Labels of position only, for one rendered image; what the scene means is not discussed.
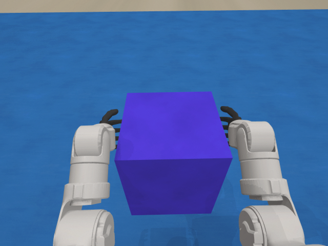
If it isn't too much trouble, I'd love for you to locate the robot left hand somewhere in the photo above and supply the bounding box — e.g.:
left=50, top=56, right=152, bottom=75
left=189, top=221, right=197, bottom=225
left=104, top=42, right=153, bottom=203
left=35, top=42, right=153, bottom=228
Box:
left=100, top=109, right=122, bottom=149

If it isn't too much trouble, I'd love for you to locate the robot right upper arm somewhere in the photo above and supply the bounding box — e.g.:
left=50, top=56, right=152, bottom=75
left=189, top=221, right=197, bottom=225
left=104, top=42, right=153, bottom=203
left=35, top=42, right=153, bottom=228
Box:
left=239, top=205, right=325, bottom=246

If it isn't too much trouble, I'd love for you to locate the robot right hand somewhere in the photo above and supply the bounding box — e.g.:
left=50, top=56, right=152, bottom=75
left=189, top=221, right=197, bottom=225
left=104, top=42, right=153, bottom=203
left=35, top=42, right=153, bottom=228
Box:
left=220, top=106, right=241, bottom=146

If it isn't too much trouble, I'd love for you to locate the robot left forearm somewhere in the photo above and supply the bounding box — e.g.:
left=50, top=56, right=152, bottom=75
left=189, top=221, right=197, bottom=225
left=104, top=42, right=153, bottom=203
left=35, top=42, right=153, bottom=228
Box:
left=53, top=123, right=116, bottom=246

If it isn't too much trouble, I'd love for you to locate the robot right forearm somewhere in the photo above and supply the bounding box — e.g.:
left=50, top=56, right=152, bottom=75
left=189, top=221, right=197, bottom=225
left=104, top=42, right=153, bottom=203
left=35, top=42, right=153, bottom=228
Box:
left=228, top=120, right=305, bottom=242

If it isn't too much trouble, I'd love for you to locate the robot left upper arm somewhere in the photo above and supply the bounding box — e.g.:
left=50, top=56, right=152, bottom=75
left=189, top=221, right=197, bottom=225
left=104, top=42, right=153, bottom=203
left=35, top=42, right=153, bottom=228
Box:
left=54, top=209, right=115, bottom=246

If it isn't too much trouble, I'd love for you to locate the carton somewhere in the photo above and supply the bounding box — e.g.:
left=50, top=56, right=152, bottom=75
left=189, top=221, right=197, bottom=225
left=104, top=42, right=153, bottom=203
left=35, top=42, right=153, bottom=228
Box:
left=114, top=91, right=233, bottom=215

